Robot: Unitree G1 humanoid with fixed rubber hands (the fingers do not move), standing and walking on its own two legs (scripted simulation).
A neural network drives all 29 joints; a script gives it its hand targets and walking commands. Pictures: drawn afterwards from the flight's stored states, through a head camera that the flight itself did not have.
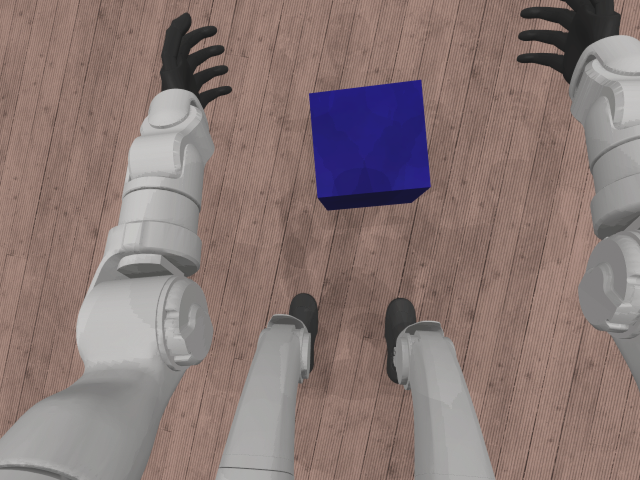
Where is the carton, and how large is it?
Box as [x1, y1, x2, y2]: [309, 80, 430, 210]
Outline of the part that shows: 420,80 309,93 317,197 327,210 411,202 430,186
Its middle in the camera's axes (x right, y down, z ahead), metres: +0.11 -0.19 +0.84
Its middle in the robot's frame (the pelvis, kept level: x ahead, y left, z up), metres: +0.56 -0.01 -0.53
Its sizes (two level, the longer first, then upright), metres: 0.210 0.200 0.250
